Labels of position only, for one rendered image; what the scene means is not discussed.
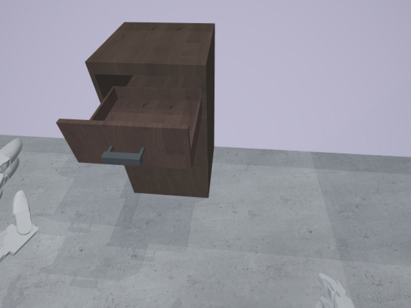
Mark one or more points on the right robot hand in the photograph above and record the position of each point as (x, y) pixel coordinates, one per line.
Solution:
(336, 292)

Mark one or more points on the cabinet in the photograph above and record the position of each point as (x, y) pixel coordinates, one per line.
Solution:
(163, 55)

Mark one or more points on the handle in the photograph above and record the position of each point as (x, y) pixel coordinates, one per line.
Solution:
(110, 157)

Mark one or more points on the left robot hand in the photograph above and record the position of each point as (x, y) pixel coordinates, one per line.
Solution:
(15, 236)

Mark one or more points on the drawer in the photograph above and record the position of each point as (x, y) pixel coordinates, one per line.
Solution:
(165, 121)

